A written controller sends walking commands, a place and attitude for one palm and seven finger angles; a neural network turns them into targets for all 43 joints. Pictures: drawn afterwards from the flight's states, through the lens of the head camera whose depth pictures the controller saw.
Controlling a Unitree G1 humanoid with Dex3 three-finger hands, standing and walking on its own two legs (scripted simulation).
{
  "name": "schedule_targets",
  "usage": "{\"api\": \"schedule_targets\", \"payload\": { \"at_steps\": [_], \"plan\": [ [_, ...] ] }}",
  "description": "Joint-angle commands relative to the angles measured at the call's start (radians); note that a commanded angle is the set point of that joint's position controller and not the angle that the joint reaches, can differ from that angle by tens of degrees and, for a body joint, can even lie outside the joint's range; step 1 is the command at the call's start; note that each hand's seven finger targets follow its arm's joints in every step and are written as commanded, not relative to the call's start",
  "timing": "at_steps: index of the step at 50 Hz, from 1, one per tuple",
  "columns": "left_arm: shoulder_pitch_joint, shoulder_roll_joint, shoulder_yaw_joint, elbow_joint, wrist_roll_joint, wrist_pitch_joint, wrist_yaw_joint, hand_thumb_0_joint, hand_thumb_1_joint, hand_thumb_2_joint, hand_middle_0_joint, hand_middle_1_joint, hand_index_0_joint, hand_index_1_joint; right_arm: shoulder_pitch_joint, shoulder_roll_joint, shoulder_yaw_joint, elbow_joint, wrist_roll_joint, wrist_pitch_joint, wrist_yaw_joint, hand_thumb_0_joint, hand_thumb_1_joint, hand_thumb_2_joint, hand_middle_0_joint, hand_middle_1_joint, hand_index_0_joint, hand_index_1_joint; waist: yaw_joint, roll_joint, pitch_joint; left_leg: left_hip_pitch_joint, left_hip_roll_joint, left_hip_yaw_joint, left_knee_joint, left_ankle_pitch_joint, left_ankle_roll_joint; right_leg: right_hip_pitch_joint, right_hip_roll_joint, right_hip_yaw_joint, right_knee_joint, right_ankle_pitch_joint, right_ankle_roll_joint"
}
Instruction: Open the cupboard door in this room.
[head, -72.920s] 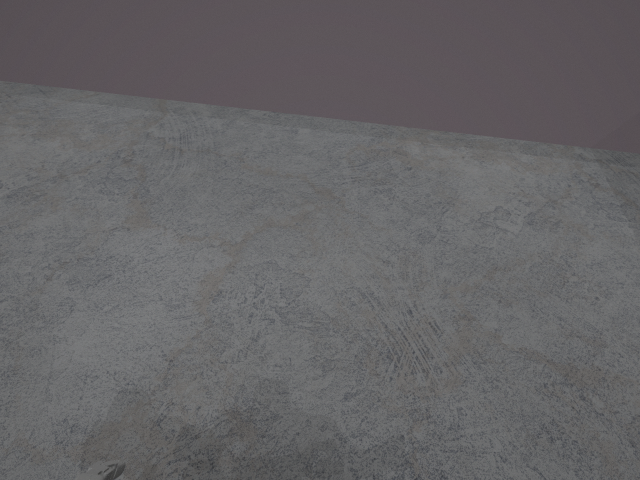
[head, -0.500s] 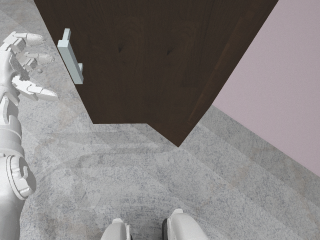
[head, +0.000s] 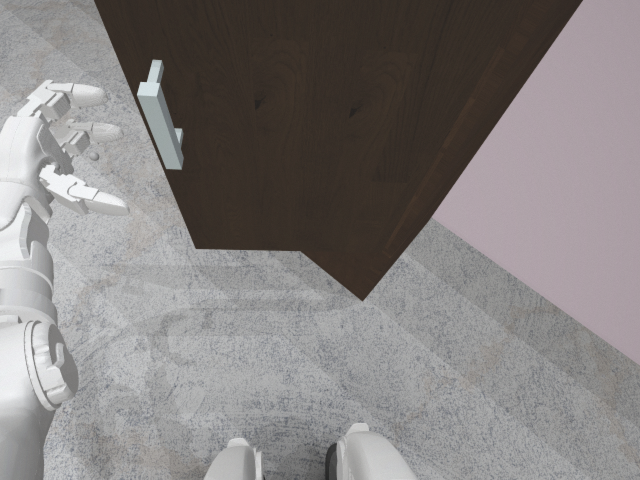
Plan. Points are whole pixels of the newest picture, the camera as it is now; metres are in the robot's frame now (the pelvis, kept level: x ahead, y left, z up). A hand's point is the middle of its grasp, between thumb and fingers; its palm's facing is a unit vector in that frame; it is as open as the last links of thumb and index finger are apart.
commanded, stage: move the hooked fingers beside the handle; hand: left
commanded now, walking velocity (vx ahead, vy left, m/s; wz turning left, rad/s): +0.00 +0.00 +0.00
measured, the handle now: (166, 118) +0.54 +0.17 +0.08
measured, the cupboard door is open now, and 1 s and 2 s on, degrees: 41 41 41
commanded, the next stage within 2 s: slide the fingers in behind the handle in 0.22 s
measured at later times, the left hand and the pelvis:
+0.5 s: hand (103, 156) +0.48 +0.23 +0.08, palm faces -0.07 -1.00 +0.00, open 14.0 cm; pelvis +0.00 +0.00 +0.00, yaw +0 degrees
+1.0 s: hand (138, 157) +0.48 +0.19 +0.07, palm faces -0.05 -1.00 -0.01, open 14.0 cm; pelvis +0.00 -0.01 +0.00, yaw +0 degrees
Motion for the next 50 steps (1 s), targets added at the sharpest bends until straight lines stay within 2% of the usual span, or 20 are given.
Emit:
{"api": "schedule_targets", "payload": {
  "at_steps": [1,3,8,10,13,16,18,20,23,26,28,30,32,35,39,43,44,45,47,50],
  "plan": [
    [-0.441,0.271,0.039,-0.231,-0.024,-0.069,0.011,0.000,-0.500,0.300,-0.300,-1.200,-0.300,-1.200,0.173,-0.188,-0.069,-0.045,-0.003,-0.011,-0.015,0.000,-0.900,-0.900,0.200,0.300,0.200,0.300,-0.010,0.185,-0.475,0.346,-0.005,-0.065,-0.098,0.529,-0.018,0.192,0.034,0.029,-0.050,0.328,-0.024],
    [-0.422,0.276,0.050,-0.219,-0.026,-0.065,0.016,0.000,-0.500,0.300,-0.300,-1.200,-0.300,-1.200,0.174,-0.188,-0.070,-0.045,-0.003,-0.011,-0.014,0.000,-0.900,-0.900,0.200,0.300,0.200,0.300,-0.011,0.141,-0.465,0.319,-0.006,-0.059,-0.096,0.509,-0.012,0.210,0.035,0.031,-0.055,0.334,-0.021],
    [-0.395,0.319,0.071,-0.216,-0.017,-0.054,0.009,0.000,-0.500,0.300,-0.300,-1.200,-0.300,-1.200,0.168,-0.187,-0.064,-0.062,-0.001,-0.007,-0.014,0.000,-0.900,-0.900,0.200,0.300,0.200,0.300,0.003,0.161,-0.451,0.267,-0.011,-0.043,-0.102,0.476,-0.008,0.251,0.033,0.039,-0.054,0.349,-0.023],
    [-0.399,0.342,0.092,-0.250,-0.024,-0.063,0.003,0.000,-0.500,0.300,-0.300,-1.200,-0.300,-1.200,0.171,-0.189,-0.067,-0.066,-0.002,-0.006,-0.014,0.000,-0.900,-0.900,0.200,0.300,0.200,0.300,0.009,0.174,-0.494,0.289,-0.009,-0.043,-0.097,0.512,-0.009,0.269,0.036,0.040,-0.047,0.378,-0.025],
    [-0.399,0.306,0.065,-0.236,-0.030,-0.059,-0.005,0.000,-0.500,0.300,-0.300,-1.200,-0.300,-1.200,0.170,-0.186,-0.066,-0.061,0.000,-0.006,-0.014,0.000,-0.900,-0.900,0.200,0.300,0.200,0.300,-0.004,0.145,-0.449,0.276,-0.007,-0.047,-0.103,0.478,-0.007,0.248,0.037,0.035,-0.058,0.349,-0.022],
    [-0.374,0.284,0.060,-0.241,-0.040,-0.062,-0.012,0.000,-0.500,0.300,-0.300,-1.200,-0.300,-1.200,0.175,-0.188,-0.070,-0.059,0.000,-0.006,-0.013,0.000,-0.900,-0.900,0.200,0.300,0.200,0.300,0.004,0.175,-0.471,0.326,-0.006,-0.053,-0.103,0.505,-0.013,0.218,0.040,0.029,-0.059,0.332,-0.025],
    [-0.390,0.227,0.015,-0.227,-0.044,-0.052,-0.009,0.000,-0.500,0.300,-0.300,-1.200,-0.300,-1.200,0.174,-0.186,-0.070,-0.051,0.002,-0.008,-0.012,0.000,-0.900,-0.900,0.200,0.300,0.200,0.300,-0.017,0.147,-0.422,0.312,-0.005,-0.056,-0.113,0.469,-0.009,0.194,0.039,0.025,-0.070,0.304,-0.022],
    [-0.406,0.221,0.010,-0.260,-0.044,-0.057,-0.003,0.000,-0.500,0.300,-0.300,-1.200,-0.300,-1.200,0.178,-0.188,-0.072,-0.046,0.001,-0.009,-0.012,0.000,-0.900,-0.900,0.200,0.300,0.200,0.300,-0.008,0.199,-0.455,0.366,-0.001,-0.067,-0.112,0.517,-0.019,0.165,0.039,0.019,-0.065,0.298,-0.027],
    [-0.408,0.182,-0.007,-0.225,-0.039,-0.048,0.027,0.000,-0.500,0.300,-0.300,-1.200,-0.300,-1.200,0.177,-0.184,-0.073,-0.037,-0.001,-0.011,-0.010,0.000,-0.900,-0.900,0.200,0.300,0.200,0.300,-0.018,0.157,-0.409,0.339,-0.003,-0.067,-0.117,0.460,-0.017,0.147,0.038,0.015,-0.071,0.263,-0.025],
    [-0.437,0.169,-0.016,-0.263,-0.024,-0.062,0.057,0.000,-0.500,0.300,-0.300,-1.200,-0.300,-1.200,0.180,-0.180,-0.074,-0.038,-0.004,-0.015,-0.007,0.000,-0.900,-0.900,0.200,0.300,0.200,0.300,-0.010,0.188,-0.449,0.374,-0.004,-0.077,-0.115,0.505,-0.024,0.144,0.036,0.013,-0.060,0.274,-0.027],
    [-0.435,0.183,0.001,-0.255,-0.019,-0.065,0.080,0.000,-0.500,0.300,-0.300,-1.200,-0.300,-1.200,0.182,-0.180,-0.076,-0.036,-0.006,-0.016,-0.005,0.000,-0.900,-0.900,0.200,0.300,0.200,0.300,-0.013,0.137,-0.450,0.347,-0.005,-0.072,-0.111,0.490,-0.020,0.170,0.037,0.017,-0.060,0.287,-0.024],
    [-0.447,0.200,0.010,-0.270,-0.007,-0.073,0.095,0.000,-0.500,0.300,-0.300,-1.200,-0.300,-1.200,0.181,-0.176,-0.073,-0.040,-0.007,-0.016,-0.003,0.000,-0.900,-0.900,0.200,0.300,0.200,0.300,-0.004,0.184,-0.471,0.360,-0.007,-0.068,-0.107,0.514,-0.024,0.173,0.035,0.020,-0.051,0.302,-0.026],
    [-0.401,0.174,0.003,-0.243,-0.004,-0.070,0.107,0.000,-0.500,0.300,-0.300,-1.200,-0.300,-1.200,0.177,-0.172,-0.073,-0.047,-0.006,-0.015,0.002,0.000,-0.900,-0.900,0.200,0.300,0.200,0.300,0.002,0.141,-0.453,0.328,-0.010,-0.061,-0.110,0.497,-0.018,0.202,0.036,0.022,-0.055,0.314,-0.024],
    [-0.414,0.235,0.048,-0.244,-0.001,-0.069,0.117,0.000,-0.500,0.300,-0.300,-1.200,-0.300,-1.200,0.177,-0.176,-0.070,-0.057,-0.006,-0.013,-0.001,0.000,-0.900,-0.900,0.200,0.300,0.200,0.300,0.003,0.111,-0.457,0.267,-0.014,-0.045,-0.108,0.461,-0.008,0.256,0.034,0.035,-0.051,0.344,-0.021],
    [-0.377,0.170,0.008,-0.304,-0.009,-0.085,0.110,0.000,-0.500,0.300,-0.300,-1.200,-0.300,-1.200,0.171,-0.164,-0.074,-0.073,-0.004,-0.016,0.003,0.000,-0.900,-0.900,0.200,0.300,0.200,0.300,0.010,0.156,-0.501,0.321,-0.015,-0.041,-0.106,0.532,-0.011,0.273,0.035,0.036,-0.046,0.393,-0.026],
    [-0.362,0.139,-0.007,-0.256,-0.027,-0.065,0.105,0.000,-0.500,0.300,-0.300,-1.200,-0.300,-1.200,0.167,-0.167,-0.077,-0.058,0.001,-0.015,0.003,0.000,-0.900,-0.900,0.200,0.300,0.200,0.300,-0.003,0.071,-0.434,0.250,-0.017,-0.030,-0.119,0.437,-0.003,0.292,0.034,0.042,-0.070,0.366,-0.017],
    [-0.370,0.139,-0.008,-0.271,-0.026,-0.070,0.104,0.000,-0.500,0.300,-0.300,-1.200,-0.300,-1.200,0.168,-0.167,-0.075,-0.062,0.001,-0.017,0.001,0.000,-0.900,-0.900,0.200,0.300,0.200,0.300,0.003,0.116,-0.437,0.268,-0.019,-0.033,-0.119,0.460,-0.004,0.284,0.034,0.040,-0.063,0.373,-0.024],
    [-0.384,0.131,-0.017,-0.293,-0.022,-0.073,0.107,0.000,-0.500,0.300,-0.300,-1.200,-0.300,-1.200,0.165,-0.164,-0.077,-0.058,0.000,-0.017,0.002,0.000,-0.900,-0.900,0.200,0.300,0.200,0.300,0.002,0.124,-0.460,0.288,-0.017,-0.033,-0.118,0.463,-0.006,0.276,0.032,0.041,-0.064,0.370,-0.021],
    [-0.396,0.084,-0.057,-0.272,-0.017,-0.074,0.116,0.000,-0.500,0.300,-0.300,-1.200,-0.300,-1.200,0.163,-0.158,-0.077,-0.049,0.001,-0.019,0.002,0.000,-0.900,-0.900,0.200,0.300,0.200,0.300,-0.014,0.107,-0.416,0.280,-0.017,-0.037,-0.119,0.434,-0.006,0.246,0.031,0.037,-0.068,0.343,-0.020],
    [-0.436,0.108,-0.030,-0.302,-0.021,-0.091,0.131,0.000,-0.500,0.300,-0.300,-1.200,-0.300,-1.200,0.164,-0.162,-0.080,-0.041,-0.003,-0.028,0.002,0.000,-0.900,-0.900,0.200,0.300,0.200,0.300,-0.007,0.130,-0.462,0.301,-0.020,-0.039,-0.112,0.436,-0.007,0.252,0.031,0.042,-0.065,0.341,-0.022]
  ]
}}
